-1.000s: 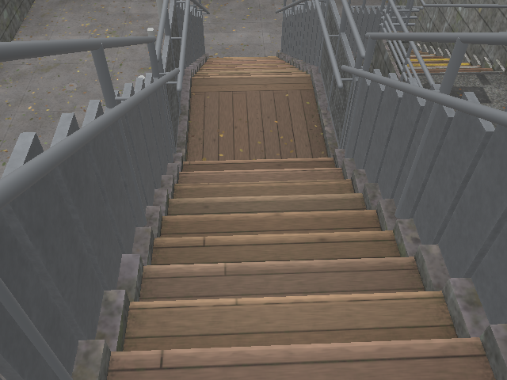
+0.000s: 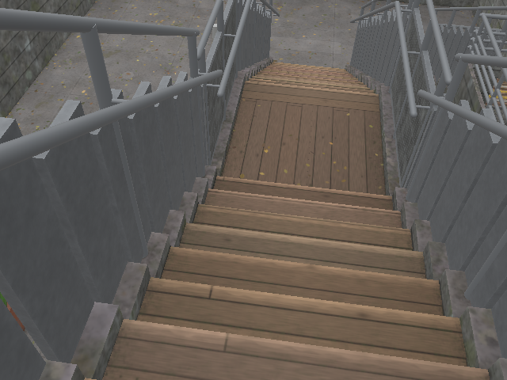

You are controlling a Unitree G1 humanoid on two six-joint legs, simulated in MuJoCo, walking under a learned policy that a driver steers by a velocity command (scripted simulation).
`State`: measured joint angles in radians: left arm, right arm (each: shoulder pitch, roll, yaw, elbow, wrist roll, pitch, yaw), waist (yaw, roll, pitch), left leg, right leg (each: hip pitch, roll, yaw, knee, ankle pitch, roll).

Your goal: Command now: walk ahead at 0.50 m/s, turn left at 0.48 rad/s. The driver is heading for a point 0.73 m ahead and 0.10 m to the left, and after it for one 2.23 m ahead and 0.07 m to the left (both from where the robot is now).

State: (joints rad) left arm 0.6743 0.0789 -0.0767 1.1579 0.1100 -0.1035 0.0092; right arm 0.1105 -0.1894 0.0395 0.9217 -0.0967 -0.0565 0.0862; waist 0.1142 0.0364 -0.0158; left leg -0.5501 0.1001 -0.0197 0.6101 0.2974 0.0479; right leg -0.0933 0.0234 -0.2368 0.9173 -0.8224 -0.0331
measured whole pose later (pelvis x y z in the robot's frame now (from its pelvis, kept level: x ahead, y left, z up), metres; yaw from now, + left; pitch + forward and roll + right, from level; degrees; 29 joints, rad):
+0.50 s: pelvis +0.33 +0.01 -0.23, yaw +15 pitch +0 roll +3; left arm 0.16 0.23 0.00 0.86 0.08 -0.09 -0.07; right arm 0.52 -0.20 0.03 0.98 -0.08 -0.09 0.10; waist -0.06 -0.03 -0.03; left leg -0.40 -0.10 -0.09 1.58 -0.86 0.01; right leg -0.30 -0.04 -0.03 0.49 -0.17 -0.06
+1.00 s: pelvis +0.59 +0.11 -0.37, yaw +14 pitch +0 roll -5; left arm 0.63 0.15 -0.02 1.13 0.08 -0.07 -0.05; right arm 0.01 -0.21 0.04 0.86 -0.09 -0.06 0.08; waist 0.20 0.09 -0.01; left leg -0.35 0.10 0.01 0.32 0.26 0.05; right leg -0.12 0.08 -0.04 1.20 -0.91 -0.05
